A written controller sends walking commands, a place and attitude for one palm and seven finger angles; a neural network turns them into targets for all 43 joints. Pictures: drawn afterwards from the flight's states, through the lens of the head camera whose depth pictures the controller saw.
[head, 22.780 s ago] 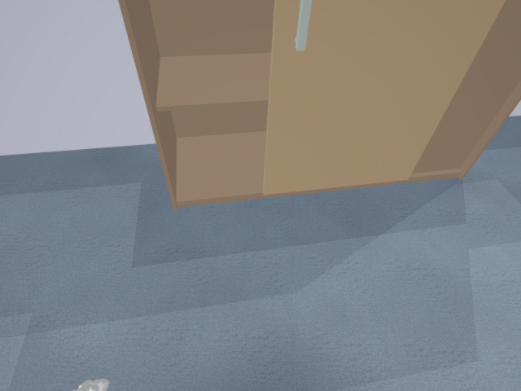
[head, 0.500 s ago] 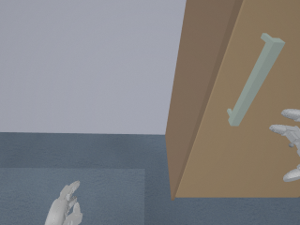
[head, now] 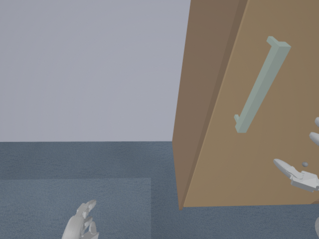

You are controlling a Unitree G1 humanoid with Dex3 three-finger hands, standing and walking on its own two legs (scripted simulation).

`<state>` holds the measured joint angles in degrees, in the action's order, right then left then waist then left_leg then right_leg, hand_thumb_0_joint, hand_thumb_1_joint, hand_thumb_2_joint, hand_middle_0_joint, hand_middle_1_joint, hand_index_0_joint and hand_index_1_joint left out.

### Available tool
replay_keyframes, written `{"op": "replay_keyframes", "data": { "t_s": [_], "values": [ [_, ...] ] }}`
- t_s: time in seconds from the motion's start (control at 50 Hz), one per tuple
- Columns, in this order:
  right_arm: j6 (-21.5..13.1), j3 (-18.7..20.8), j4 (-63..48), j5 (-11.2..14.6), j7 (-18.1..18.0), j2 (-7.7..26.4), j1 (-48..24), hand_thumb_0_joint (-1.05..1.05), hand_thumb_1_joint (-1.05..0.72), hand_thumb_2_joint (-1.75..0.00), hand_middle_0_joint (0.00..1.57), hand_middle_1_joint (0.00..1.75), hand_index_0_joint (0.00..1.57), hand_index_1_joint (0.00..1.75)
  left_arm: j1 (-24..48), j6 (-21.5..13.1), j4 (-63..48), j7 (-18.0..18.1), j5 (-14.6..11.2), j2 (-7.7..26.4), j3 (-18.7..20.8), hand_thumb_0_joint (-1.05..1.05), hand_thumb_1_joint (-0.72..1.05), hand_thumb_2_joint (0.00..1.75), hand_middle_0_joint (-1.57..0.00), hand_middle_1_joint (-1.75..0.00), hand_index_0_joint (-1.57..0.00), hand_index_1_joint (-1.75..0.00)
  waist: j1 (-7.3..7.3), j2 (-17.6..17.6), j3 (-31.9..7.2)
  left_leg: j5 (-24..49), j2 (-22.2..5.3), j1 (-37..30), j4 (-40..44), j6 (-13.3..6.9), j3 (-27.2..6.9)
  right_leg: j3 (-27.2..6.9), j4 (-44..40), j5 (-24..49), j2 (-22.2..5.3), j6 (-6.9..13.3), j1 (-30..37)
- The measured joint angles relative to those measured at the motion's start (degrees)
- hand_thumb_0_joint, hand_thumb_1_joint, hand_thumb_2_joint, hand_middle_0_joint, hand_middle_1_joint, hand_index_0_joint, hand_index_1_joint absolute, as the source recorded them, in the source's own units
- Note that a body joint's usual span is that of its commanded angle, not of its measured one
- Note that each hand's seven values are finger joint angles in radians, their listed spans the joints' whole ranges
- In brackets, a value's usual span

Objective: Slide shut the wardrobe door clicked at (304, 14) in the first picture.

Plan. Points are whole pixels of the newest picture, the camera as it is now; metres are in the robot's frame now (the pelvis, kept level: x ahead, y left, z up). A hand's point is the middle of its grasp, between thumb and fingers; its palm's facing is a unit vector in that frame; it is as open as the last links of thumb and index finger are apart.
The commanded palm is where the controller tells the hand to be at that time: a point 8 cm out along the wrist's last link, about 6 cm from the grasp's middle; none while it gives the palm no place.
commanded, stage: draw the hand back to the body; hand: right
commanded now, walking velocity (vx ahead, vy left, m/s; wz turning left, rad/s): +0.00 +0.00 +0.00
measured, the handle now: (254, 89) +0.45 -0.27 +0.18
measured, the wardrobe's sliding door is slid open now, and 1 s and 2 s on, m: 0.00 0.00 0.00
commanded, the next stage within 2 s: step back with the hand held close in 0.66 s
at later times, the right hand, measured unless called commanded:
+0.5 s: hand (296, 173) +0.20 -0.25 +0.16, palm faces +0.50 +0.79 -0.36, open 7.6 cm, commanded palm +0.15 -0.28 +0.17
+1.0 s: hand (297, 172) +0.21 -0.26 +0.16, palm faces +0.40 +0.80 -0.45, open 7.4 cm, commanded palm +0.14 -0.30 +0.18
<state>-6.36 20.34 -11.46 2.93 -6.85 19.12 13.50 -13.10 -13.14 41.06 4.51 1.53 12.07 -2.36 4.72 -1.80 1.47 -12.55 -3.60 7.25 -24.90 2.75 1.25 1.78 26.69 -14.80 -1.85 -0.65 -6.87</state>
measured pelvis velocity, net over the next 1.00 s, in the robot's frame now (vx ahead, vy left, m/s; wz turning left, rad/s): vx -0.01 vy -0.01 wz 0.04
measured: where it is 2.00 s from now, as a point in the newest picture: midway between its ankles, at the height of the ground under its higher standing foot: outside the picture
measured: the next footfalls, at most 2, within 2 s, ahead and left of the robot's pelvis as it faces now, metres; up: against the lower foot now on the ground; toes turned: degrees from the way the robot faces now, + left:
right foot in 1.96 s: -0.08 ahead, -0.15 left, +0.00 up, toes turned -15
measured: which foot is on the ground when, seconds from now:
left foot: down 0.00-1.00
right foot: down 0.00-1.00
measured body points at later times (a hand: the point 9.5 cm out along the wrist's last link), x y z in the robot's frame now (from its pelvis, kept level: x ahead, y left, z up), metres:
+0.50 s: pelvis +0.01 +0.02 +0.00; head -0.02 +0.03 +0.45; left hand +0.20 +0.24 -0.08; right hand +0.17 -0.29 +0.18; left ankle +0.01 +0.15 -0.74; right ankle +0.00 -0.12 -0.74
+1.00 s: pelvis -0.01 -0.01 +0.00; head +0.00 +0.00 +0.45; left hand +0.17 +0.24 -0.08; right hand +0.18 -0.30 +0.18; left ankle +0.02 +0.15 -0.74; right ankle +0.00 -0.12 -0.74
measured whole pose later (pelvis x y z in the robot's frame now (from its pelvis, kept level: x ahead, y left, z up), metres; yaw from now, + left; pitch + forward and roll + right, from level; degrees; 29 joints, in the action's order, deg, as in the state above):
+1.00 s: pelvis -0.01 -0.01 +0.00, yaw +2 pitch -1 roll +0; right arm -9.9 22.6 -23.2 1.5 -6.9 21.2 26.4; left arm -9.8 -5.8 34.8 4.5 1.2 13.0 -0.5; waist 1.3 -0.9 1.6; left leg -11.1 -3.0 14.1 -26.4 3.3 -1.2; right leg 4.1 28.8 -14.7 -2.4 -0.2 -12.9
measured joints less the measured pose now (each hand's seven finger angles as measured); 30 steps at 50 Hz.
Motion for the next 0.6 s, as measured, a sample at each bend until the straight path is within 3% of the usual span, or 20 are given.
{"op": "replay_keyframes", "data": {
  "t_s": [0.14, 0.38, 0.6],
  "values": [
    [-0.3, 0.1, -3.3, 0.0, 0.6, 0.4, 4.7, 0.00, -0.33, -0.62, 0.23, 0.63, 0.23, 0.63, 0.6, 1.3, -0.9, -0.2, 0.0, 0.4, 1.1, 0.01, 0.90, 0.90, -0.21, -0.30, -0.20, -0.30, -0.61, -0.5, -0.2, -0.1, 0.6, -1.5, 1.0, -0.3, -0.3, 0.4, -1.4, 0.0, -0.6, -0.4, 1.9],
    [-0.1, -1.2, -8.7, -0.2, 0.7, -0.4, 10.7, 0.01, -0.74, -0.82, 0.21, 0.39, 0.21, 0.39, 1.1, 1.8, -1.9, 0.4, 0.2, 0.9, 2.1, 0.01, 0.90, 0.90, -0.21, -0.30, -0.20, -0.30, 0.07, -1.1, -0.1, -0.5, 1.5, -2.7, 1.5, -0.9, 0.2, -0.1, -1.8, -0.3, -1.5, -1.2, 3.0],
    [0.1, -1.0, -7.5, -0.1, 0.4, -0.6, 9.4, 0.02, -0.87, -0.89, 0.21, 0.31, 0.21, 0.31, 1.5, 1.9, -1.5, 0.8, 0.3, 0.0, 1.5, 0.01, 0.90, 0.90, -0.21, -0.30, -0.20, -0.30, 0.08, -1.2, 0.3, -0.3, 1.7, -3.1, 1.6, -1.2, 0.4, -0.2, -2.1, 0.0, -1.7, -1.4, 3.5]
  ]
}}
